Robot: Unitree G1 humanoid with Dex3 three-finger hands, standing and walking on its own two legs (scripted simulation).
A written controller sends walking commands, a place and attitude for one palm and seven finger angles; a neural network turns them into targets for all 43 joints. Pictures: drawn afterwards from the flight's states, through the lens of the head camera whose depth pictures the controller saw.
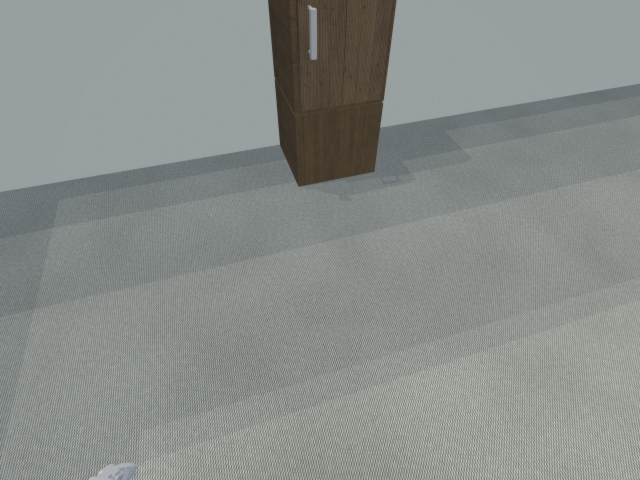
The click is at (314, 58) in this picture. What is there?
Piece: cupboard door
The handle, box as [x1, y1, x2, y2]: [308, 5, 316, 59]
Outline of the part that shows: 308,5 310,49 308,50 308,52 310,54 310,58 315,59 316,9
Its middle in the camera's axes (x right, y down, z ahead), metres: -0.04 -0.76 +1.42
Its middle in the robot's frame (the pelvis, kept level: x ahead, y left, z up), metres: +1.57 +0.10 -0.03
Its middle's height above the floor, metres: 0.74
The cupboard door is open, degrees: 0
